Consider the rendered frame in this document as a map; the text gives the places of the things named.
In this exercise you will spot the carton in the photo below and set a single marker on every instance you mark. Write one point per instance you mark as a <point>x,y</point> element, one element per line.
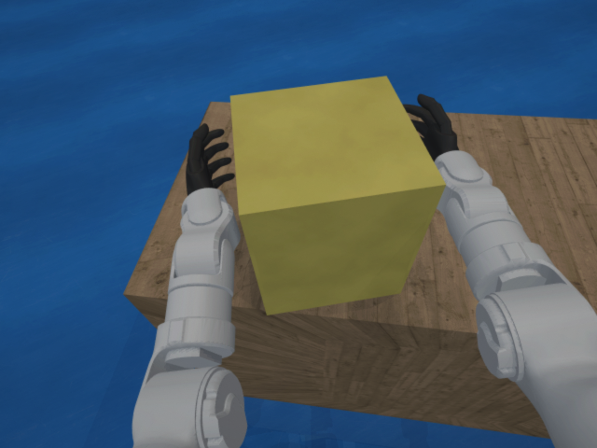
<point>336,191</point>

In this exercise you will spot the left robot hand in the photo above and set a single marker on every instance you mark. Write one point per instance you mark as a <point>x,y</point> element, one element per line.
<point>199,173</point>

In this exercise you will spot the robot left upper arm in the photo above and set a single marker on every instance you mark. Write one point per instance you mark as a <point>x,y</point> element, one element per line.
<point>196,408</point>

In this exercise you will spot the robot right upper arm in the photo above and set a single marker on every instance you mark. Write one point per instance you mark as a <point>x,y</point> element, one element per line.
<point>544,339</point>

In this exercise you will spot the left robot forearm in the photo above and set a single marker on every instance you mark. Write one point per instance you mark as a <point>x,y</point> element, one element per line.
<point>197,331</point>

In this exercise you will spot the pedestal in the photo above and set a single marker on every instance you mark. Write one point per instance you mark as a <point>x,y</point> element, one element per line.
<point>412,355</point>

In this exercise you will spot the right robot forearm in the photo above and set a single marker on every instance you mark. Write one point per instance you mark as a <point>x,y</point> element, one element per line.
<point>498,254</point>

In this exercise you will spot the right robot hand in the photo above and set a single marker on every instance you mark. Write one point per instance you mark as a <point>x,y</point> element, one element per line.
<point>438,136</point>

